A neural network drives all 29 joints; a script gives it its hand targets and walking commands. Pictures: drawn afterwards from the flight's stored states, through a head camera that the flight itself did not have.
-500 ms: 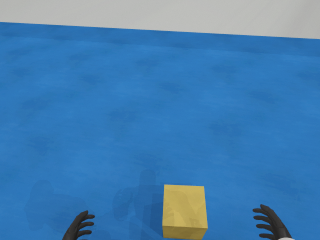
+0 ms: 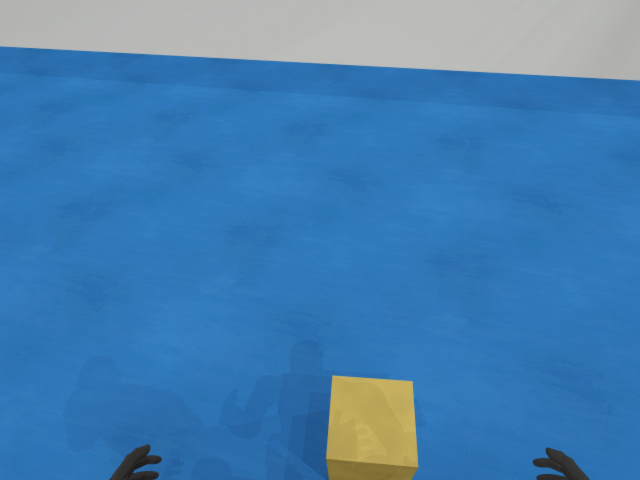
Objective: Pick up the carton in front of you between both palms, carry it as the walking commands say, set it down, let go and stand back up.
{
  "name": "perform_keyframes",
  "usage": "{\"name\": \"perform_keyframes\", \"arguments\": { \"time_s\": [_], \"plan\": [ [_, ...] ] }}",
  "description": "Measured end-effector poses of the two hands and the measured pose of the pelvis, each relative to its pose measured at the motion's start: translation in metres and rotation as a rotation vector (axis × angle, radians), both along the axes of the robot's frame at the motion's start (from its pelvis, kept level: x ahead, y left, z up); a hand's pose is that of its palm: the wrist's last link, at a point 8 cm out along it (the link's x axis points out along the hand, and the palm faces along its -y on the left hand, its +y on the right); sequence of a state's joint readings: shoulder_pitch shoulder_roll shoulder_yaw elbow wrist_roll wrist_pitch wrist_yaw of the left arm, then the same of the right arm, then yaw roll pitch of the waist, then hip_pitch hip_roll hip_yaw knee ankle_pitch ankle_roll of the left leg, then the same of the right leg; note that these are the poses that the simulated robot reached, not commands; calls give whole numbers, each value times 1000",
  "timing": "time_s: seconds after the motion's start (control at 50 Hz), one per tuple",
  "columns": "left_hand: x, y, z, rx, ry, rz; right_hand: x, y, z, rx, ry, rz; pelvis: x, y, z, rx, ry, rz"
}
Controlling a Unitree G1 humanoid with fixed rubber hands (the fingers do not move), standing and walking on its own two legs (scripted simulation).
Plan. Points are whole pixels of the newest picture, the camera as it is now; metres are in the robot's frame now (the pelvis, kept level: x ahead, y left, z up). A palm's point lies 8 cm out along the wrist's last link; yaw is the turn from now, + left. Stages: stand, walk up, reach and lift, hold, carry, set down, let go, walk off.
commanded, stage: stand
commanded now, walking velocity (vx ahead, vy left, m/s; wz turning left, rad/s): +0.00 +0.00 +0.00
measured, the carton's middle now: (369, 433) +0.38 -0.07 -0.65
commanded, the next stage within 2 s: none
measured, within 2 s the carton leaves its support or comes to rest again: neither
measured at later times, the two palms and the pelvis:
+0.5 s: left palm out of the picture +0.08 +0.30 -0.09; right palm out of the picture +0.09 -0.30 -0.10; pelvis -0.02 +0.00 +0.01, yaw +0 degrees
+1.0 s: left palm out of the picture +0.07 +0.31 -0.09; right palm out of the picture +0.07 -0.30 -0.10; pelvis -0.02 +0.00 +0.01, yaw +0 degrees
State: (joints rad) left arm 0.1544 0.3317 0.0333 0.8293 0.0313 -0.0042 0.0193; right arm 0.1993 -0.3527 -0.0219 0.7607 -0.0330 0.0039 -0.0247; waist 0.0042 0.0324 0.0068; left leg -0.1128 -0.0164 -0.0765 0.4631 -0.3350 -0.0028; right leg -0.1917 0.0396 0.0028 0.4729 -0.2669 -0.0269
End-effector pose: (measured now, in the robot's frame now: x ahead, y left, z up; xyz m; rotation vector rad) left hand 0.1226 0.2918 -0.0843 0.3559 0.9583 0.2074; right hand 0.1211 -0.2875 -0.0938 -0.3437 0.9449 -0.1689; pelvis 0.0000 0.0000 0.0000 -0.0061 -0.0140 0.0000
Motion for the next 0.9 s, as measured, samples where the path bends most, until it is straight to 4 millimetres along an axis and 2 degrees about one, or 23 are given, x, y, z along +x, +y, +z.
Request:
{"name": "perform_keyframes", "arguments": {
  "time_s": [0.54, 0.9],
  "plan": [
    [-41, 13, -5, 5, 97, 44, -37, -11, -3, -22, 90, -16, -17, 0, 6, 3, -24, 0],
    [-53, 19, -6, 9, 131, 49, -52, -15, -5, -26, 132, -31, -24, 1, 8, 5, -27, -1]
  ]
}}
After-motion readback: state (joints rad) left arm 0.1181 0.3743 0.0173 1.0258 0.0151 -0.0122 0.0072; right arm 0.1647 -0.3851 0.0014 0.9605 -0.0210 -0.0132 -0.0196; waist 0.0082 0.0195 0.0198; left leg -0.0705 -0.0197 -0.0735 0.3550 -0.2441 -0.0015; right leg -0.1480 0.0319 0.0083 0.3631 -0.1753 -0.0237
